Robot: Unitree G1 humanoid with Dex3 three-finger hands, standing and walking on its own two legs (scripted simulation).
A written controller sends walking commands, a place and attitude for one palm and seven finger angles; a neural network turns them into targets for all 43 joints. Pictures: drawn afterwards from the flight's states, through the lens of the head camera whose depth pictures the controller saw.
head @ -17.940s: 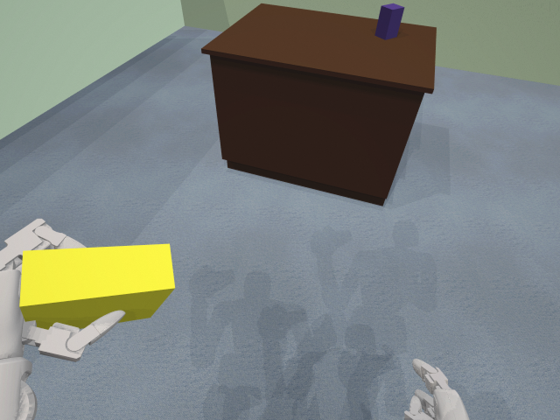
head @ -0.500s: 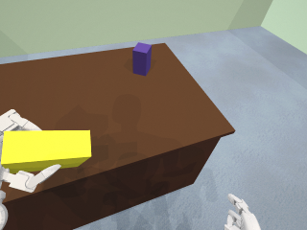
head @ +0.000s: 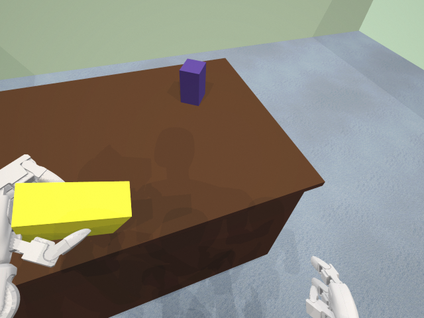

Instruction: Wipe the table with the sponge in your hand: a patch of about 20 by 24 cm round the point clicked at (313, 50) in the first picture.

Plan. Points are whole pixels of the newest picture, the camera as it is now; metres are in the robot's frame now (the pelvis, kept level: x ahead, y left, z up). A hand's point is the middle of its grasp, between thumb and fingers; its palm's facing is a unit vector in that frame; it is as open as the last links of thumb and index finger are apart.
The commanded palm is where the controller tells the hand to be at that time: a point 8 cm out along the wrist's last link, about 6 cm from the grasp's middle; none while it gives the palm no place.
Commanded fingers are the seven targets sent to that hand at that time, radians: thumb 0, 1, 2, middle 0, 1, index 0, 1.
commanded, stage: turn the palm down, sponge in hand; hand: left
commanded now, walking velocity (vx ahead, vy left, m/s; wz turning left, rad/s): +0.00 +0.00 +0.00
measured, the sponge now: (90, 212) +0.23 +0.21 +0.13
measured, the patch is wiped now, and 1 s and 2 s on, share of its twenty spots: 0.00 0.00 0.00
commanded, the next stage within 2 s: none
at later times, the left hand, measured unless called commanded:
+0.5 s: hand (63, 223) +0.21 +0.23 +0.14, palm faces +0.37 -0.67 -0.65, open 9.5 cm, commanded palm +0.17 +0.27 +0.17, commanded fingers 0.00 0.10 1.30 -1.20 -1.60 -1.20 -1.60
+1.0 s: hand (64, 215) +0.23 +0.24 +0.13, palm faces +0.30 -0.42 -0.86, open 9.5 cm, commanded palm +0.20 +0.26 +0.17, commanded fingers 0.00 0.10 1.30 -1.20 -1.60 -1.20 -1.60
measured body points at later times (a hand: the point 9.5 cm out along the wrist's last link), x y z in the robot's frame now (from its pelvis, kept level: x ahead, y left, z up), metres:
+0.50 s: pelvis +0.03 -0.03 -0.02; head +0.04 -0.03 +0.43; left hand +0.18 +0.27 +0.17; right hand +0.25 -0.23 -0.09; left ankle +0.04 +0.11 -0.74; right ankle +0.06 -0.13 -0.74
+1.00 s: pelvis +0.04 -0.04 -0.02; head +0.04 -0.07 +0.43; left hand +0.20 +0.26 +0.17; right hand +0.23 -0.28 -0.11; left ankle +0.04 +0.11 -0.74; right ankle +0.06 -0.13 -0.74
